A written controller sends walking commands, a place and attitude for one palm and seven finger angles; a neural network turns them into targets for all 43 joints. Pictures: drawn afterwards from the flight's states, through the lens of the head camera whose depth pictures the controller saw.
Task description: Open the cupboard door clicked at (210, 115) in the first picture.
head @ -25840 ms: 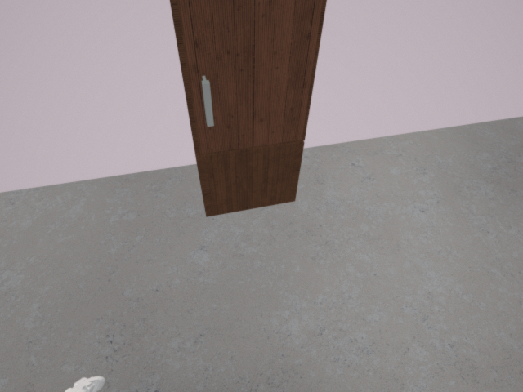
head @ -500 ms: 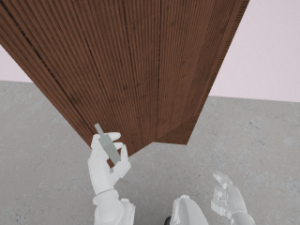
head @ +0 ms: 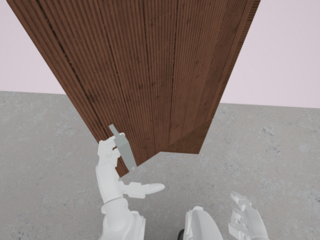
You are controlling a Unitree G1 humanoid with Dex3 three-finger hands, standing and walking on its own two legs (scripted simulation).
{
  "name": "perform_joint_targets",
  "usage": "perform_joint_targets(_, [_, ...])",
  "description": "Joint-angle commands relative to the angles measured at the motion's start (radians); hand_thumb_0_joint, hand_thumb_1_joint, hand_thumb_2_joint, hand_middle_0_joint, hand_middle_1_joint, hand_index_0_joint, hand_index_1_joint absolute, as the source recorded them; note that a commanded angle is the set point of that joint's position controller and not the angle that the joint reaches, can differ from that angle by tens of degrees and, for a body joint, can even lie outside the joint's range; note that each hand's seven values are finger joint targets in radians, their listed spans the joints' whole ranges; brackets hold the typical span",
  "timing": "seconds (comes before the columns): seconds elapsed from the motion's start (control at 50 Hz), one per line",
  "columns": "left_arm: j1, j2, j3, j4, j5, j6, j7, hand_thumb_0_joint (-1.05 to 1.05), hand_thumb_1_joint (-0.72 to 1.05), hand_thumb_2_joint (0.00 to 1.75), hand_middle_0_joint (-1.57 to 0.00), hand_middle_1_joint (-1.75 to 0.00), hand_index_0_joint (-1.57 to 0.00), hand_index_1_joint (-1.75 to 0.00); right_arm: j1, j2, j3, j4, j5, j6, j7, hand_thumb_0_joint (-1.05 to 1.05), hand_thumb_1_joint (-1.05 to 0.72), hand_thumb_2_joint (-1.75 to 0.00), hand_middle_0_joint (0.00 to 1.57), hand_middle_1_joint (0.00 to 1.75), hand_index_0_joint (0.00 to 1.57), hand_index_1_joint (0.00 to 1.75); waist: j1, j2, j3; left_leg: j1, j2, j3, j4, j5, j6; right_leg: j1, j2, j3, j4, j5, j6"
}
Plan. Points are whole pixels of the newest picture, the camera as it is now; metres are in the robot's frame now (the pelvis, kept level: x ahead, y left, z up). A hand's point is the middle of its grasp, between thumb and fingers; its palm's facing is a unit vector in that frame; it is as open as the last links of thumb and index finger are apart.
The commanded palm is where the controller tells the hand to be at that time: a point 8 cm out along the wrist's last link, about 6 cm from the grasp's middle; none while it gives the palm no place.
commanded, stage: open thumb and fingers to let go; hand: left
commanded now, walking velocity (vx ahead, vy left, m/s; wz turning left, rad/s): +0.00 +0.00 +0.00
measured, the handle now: (122, 149) +0.33 +0.11 +0.02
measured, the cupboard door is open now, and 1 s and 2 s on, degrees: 39 39 39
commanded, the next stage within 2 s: slide the hand sideways off the handle in 0.16 s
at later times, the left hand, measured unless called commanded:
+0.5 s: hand (126, 178) +0.26 +0.09 +0.02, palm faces -0.12 -0.99 -0.01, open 16.5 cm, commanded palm +0.24 +0.12 +0.02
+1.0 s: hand (114, 190) +0.23 +0.12 +0.02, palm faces -0.06 -1.00 +0.01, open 16.3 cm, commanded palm +0.20 +0.17 +0.02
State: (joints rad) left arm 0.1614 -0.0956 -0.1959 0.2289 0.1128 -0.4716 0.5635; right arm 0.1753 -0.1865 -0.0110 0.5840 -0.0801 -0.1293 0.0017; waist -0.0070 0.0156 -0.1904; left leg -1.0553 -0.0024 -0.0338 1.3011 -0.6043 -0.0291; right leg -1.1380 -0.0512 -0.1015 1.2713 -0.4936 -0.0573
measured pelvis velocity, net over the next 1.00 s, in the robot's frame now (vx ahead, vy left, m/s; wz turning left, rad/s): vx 0.02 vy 0.03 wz -0.02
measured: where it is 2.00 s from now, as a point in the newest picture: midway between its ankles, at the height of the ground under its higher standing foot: outside the picture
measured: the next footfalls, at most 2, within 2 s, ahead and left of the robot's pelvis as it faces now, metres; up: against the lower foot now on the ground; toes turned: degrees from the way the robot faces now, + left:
none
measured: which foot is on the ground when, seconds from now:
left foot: down 0.00-1.00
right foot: down 0.00-1.00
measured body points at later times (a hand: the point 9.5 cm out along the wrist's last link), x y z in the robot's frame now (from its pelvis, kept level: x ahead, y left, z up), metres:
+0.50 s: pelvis +0.00 +0.03 -0.01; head +0.09 +0.03 +0.43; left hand +0.26 +0.15 +0.02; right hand +0.18 -0.19 -0.10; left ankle +0.01 +0.14 -0.62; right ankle +0.06 -0.09 -0.62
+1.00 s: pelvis +0.02 +0.03 -0.02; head +0.12 +0.04 +0.42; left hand +0.23 +0.17 +0.02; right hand +0.22 -0.18 -0.10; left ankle +0.01 +0.14 -0.62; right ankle +0.06 -0.09 -0.62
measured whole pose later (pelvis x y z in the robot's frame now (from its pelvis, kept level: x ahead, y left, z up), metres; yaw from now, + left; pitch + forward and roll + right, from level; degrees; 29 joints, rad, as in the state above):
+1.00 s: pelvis +0.02 +0.03 -0.02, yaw -1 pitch +22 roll -1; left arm 0.47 0.09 -0.21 -0.12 0.00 -0.45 0.03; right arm 0.20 -0.20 0.02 0.39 -0.02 -0.06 0.01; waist 0.02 0.01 -0.19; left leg -1.11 -0.02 -0.01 1.40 -0.68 0.02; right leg -1.18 -0.07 -0.07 1.34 -0.55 -0.01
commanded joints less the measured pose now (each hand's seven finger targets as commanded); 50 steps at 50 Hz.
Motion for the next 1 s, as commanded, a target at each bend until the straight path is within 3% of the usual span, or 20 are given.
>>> perform_joint_targets(0.0, [-0.171, -0.042, -0.035, -0.188, 0.041, -0.059, 0.017, 0.00, -0.50, 0.30, -0.20, -0.60, -0.20, -0.60, -0.048, -0.089, -0.027, -0.142, 0.003, -0.048, -0.004, 0.00, -0.90, -0.90, 0.20, 0.30, 0.20, 0.30, -0.026, -0.094, -0.264, 0.021, -0.039, 0.005, -0.169, 0.115, 0.028, 0.328, 0.013, 0.107, -0.242, 0.026, 0.033])
perform_joint_targets(0.12, [-0.209, -0.078, -0.052, -0.162, 0.061, -0.042, 0.044, 0.00, -0.50, 0.30, -0.15, -0.30, -0.15, -0.30, -0.053, -0.089, -0.023, -0.143, -0.003, -0.043, 0.000, 0.00, -0.90, -0.90, 0.20, 0.30, 0.20, 0.30, -0.021, -0.052, -0.284, 0.069, -0.039, 0.003, -0.188, 0.137, 0.026, 0.289, 0.025, 0.066, -0.216, 0.054, 0.026])
perform_joint_targets(0.16, [-0.202, -0.087, -0.056, -0.163, 0.061, -0.029, 0.048, 0.00, -0.50, 0.30, -0.15, -0.30, -0.15, -0.30, -0.057, -0.089, -0.021, -0.149, -0.002, -0.037, 0.003, 0.00, -0.90, -0.90, 0.20, 0.30, 0.20, 0.30, -0.009, -0.036, -0.296, 0.085, -0.038, 0.000, -0.200, 0.156, 0.022, 0.286, 0.029, 0.051, -0.202, 0.069, 0.020])
perform_joint_targets(0.22, [-0.227, -0.117, -0.071, -0.141, 0.052, -0.009, 0.053, 0.00, -0.50, 0.30, -0.15, -0.30, -0.15, -0.30, -0.062, -0.090, -0.018, -0.149, -0.002, -0.032, 0.007, 0.00, -0.90, -0.90, 0.20, 0.30, 0.20, 0.30, -0.022, -0.063, -0.276, 0.085, -0.038, -0.005, -0.204, 0.152, 0.023, 0.281, 0.032, 0.043, -0.208, 0.064, 0.022])
perform_joint_targets(0.24, [-0.221, -0.109, -0.064, -0.145, 0.054, -0.007, 0.053, 0.00, -0.50, 0.30, -0.15, -0.30, -0.15, -0.30, -0.067, -0.092, -0.018, -0.156, 0.001, -0.030, 0.006, 0.00, -0.90, -0.90, 0.20, 0.30, 0.20, 0.30, -0.013, -0.062, -0.280, 0.087, -0.037, -0.012, -0.209, 0.158, 0.022, 0.279, 0.035, 0.038, -0.198, 0.065, 0.018])
perform_joint_targets(0.26, [-0.233, -0.001, -0.273, -0.188, 0.169, -0.040, -0.138, 0.00, -0.50, 0.30, -0.15, -0.30, -0.15, -0.30, 0.006, -0.131, -0.021, -0.141, -0.001, -0.029, 0.013, 0.00, -0.90, -0.90, 0.20, 0.30, 0.20, 0.30, -0.104, -0.060, -0.248, 0.104, -0.027, -0.004, -0.171, 0.163, 0.036, 0.248, 0.016, 0.065, -0.194, 0.117, 0.019])
perform_joint_targets(0.28, [-0.273, 0.059, -0.202, -0.231, 0.133, -0.074, -0.241, 0.00, -0.50, 0.30, -0.15, -0.30, -0.15, -0.30, 0.001, -0.118, -0.026, -0.159, 0.008, -0.022, 0.010, 0.00, -0.90, -0.90, 0.20, 0.30, 0.20, 0.30, -0.074, -0.042, -0.283, 0.092, -0.032, -0.006, -0.166, 0.174, 0.040, 0.283, 0.010, 0.070, -0.178, 0.148, 0.010])
perform_joint_targets(0.3, [-0.263, 0.086, -0.189, -0.249, 0.112, -0.090, -0.309, 0.00, -0.50, 0.30, -0.15, -0.30, -0.15, -0.30, -0.003, -0.121, -0.027, -0.169, 0.008, -0.017, 0.007, 0.00, -0.90, -0.90, 0.20, 0.30, 0.20, 0.30, -0.054, -0.026, -0.321, 0.092, -0.037, -0.007, -0.167, 0.180, 0.042, 0.318, 0.009, 0.079, -0.167, 0.171, 0.008])
perform_joint_targets(0.36, [-0.215, 0.062, -0.241, -0.300, 0.029, -0.094, -0.488, 0.00, -0.50, 0.30, -0.15, -0.30, -0.15, -0.30, -0.012, -0.124, -0.025, -0.212, 0.033, -0.025, 0.005, 0.00, -0.90, -0.90, 0.20, 0.30, 0.20, 0.30, -0.068, -0.015, -0.310, 0.113, -0.036, -0.018, -0.165, 0.187, 0.045, 0.291, 0.009, 0.072, -0.154, 0.168, 0.005])
perform_joint_targets(0.4, [-0.188, 0.022, -0.232, -0.318, -0.073, -0.077, -0.558, 0.00, -0.50, 0.30, -0.15, -0.30, -0.15, -0.30, -0.018, -0.127, -0.023, -0.235, 0.055, -0.033, 0.002, 0.00, -0.90, -0.90, 0.20, 0.30, 0.20, 0.30, -0.068, -0.026, -0.282, 0.117, -0.035, -0.032, -0.180, 0.158, 0.045, 0.274, 0.016, 0.061, -0.166, 0.115, 0.008])
perform_joint_targets(0.44, [-0.132, 0.015, -0.192, -0.346, -0.144, -0.046, -0.569, 0.00, -0.50, 0.30, -0.15, -0.30, -0.15, -0.30, -0.032, -0.132, -0.019, -0.267, 0.072, -0.038, -0.001, 0.00, -0.90, -0.90, 0.20, 0.30, 0.20, 0.30, -0.048, -0.020, -0.263, 0.117, -0.037, -0.041, -0.201, 0.141, 0.043, 0.259, 0.021, 0.046, -0.165, 0.071, 0.007])
perform_joint_targets(0.48, [-0.049, 0.016, -0.162, -0.367, -0.163, -0.023, -0.547, 0.00, -0.50, 0.30, -0.15, -0.30, -0.15, -0.30, -0.019, -0.136, -0.025, -0.282, 0.075, -0.032, 0.001, 0.00, -0.90, -0.90, 0.20, 0.30, 0.20, 0.30, -0.035, -0.055, -0.280, 0.132, -0.034, -0.049, -0.206, 0.178, 0.039, 0.253, 0.024, 0.035, -0.149, 0.092, 0.011])
perform_joint_targets(0.5, [-0.017, 0.030, -0.144, -0.371, -0.158, -0.014, -0.529, 0.00, -0.50, 0.30, -0.15, -0.30, -0.15, -0.30, -0.015, -0.139, -0.027, -0.290, 0.074, -0.027, 0.001, 0.00, -0.90, -0.90, 0.20, 0.30, 0.20, 0.30, -0.033, -0.078, -0.264, 0.122, -0.032, -0.049, -0.202, 0.179, 0.037, 0.245, 0.025, 0.032, -0.145, 0.092, 0.014])
perform_joint_targets(0.54, [0.025, 0.063, -0.122, -0.390, -0.119, -0.012, -0.490, 0.00, -0.50, 0.30, -0.15, -0.30, -0.15, -0.30, -0.012, -0.137, -0.028, -0.303, 0.068, -0.021, 0.006, 0.00, -0.90, -0.90, 0.20, 0.30, 0.20, 0.30, -0.014, -0.052, -0.263, 0.107, -0.036, -0.053, -0.201, 0.201, 0.030, 0.234, 0.023, 0.030, -0.117, 0.093, 0.008])
perform_joint_targets(0.62, [0.090, 0.107, -0.100, -0.423, -0.048, -0.020, -0.438, 0.00, -0.50, 0.30, -0.15, -0.30, -0.15, -0.30, 0.003, -0.130, -0.028, -0.319, 0.054, 0.001, 0.018, 0.00, -0.90, -0.90, 0.20, 0.30, 0.20, 0.30, -0.010, -0.063, -0.262, 0.087, -0.035, -0.038, -0.173, 0.210, 0.026, 0.217, 0.025, 0.042, -0.100, 0.100, 0.008])
perform_joint_targets(0.64, [0.116, 0.140, -0.073, -0.427, -0.034, -0.021, -0.430, 0.00, -0.50, 0.30, -0.15, -0.30, -0.15, -0.30, 0.000, -0.130, -0.029, -0.325, 0.053, 0.005, 0.018, 0.00, -0.90, -0.90, 0.20, 0.30, 0.20, 0.30, 0.005, -0.051, -0.263, 0.072, -0.038, -0.038, -0.172, 0.221, 0.024, 0.225, 0.026, 0.044, -0.092, 0.104, 0.004])
perform_joint_targets(0.74, [0.206, 0.150, -0.050, -0.494, -0.057, -0.019, -0.453, 0.00, -0.50, 0.30, -0.15, -0.30, -0.15, -0.30, -0.002, -0.126, -0.026, -0.351, 0.057, 0.025, 0.020, 0.00, -0.90, -0.90, 0.20, 0.30, 0.20, 0.30, 0.018, -0.006, -0.273, 0.088, -0.039, -0.029, -0.171, 0.248, 0.019, 0.242, 0.032, 0.046, -0.090, 0.135, 0.001])
perform_joint_targets(0.86, [0.248, 0.148, -0.061, -0.567, -0.101, -0.034, -0.503, 0.00, -0.50, 0.30, -0.15, -0.30, -0.15, -0.30, 0.004, -0.124, -0.024, -0.355, 0.062, 0.025, 0.007, 0.00, -0.90, -0.90, 0.20, 0.30, 0.20, 0.30, -0.013, -0.036, -0.262, 0.074, -0.037, -0.028, -0.138, 0.261, 0.029, 0.244, 0.036, 0.046, -0.090, 0.174, 0.012])
perform_joint_targets(0.9, [0.294, 0.174, -0.026, -0.562, -0.114, -0.045, -0.521, 0.00, -0.50, 0.30, -0.15, -0.30, -0.15, -0.30, 0.013, -0.126, -0.026, -0.349, 0.062, 0.022, 0.003, 0.00, -0.90, -0.90, 0.20, 0.30, 0.20, 0.30, -0.009, -0.063, -0.265, 0.056, -0.037, -0.029, -0.129, 0.260, 0.030, 0.251, 0.038, 0.046, -0.084, 0.181, 0.014])
perform_joint_targets(0.98, [0.365, 0.203, 0.011, -0.567, -0.131, -0.053, -0.565, 0.00, -0.50, 0.30, -0.15, -0.30, -0.15, -0.30, 0.007, -0.124, -0.031, -0.349, 0.064, 0.020, -0.001, 0.00, -0.90, -0.90, 0.20, 0.30, 0.20, 0.30, 0.004, -0.046, -0.277, 0.042, -0.040, -0.021, -0.110, 0.277, 0.030, 0.259, 0.037, 0.052, -0.069, 0.206, 0.014])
